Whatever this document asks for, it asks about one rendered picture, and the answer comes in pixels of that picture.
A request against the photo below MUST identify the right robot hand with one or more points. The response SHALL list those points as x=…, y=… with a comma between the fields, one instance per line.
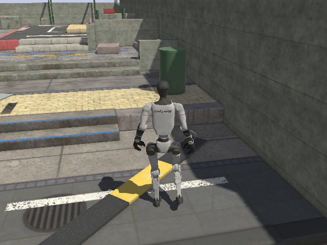
x=190, y=146

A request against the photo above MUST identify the left robot shin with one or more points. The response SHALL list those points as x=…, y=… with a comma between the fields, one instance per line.
x=155, y=185

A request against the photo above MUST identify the robot right forearm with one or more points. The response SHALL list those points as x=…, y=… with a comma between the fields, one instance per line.
x=188, y=135

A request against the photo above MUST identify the robot right upper arm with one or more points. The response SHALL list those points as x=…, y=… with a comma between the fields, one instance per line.
x=181, y=115

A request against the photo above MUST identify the robot left upper arm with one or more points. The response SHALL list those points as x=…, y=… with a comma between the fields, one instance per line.
x=144, y=116

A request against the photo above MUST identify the robot right thigh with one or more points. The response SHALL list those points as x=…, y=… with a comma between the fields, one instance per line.
x=175, y=151

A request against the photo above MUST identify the left robot hand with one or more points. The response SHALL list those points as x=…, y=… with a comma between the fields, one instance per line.
x=138, y=143

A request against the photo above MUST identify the robot left forearm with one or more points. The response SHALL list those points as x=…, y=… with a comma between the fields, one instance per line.
x=139, y=134

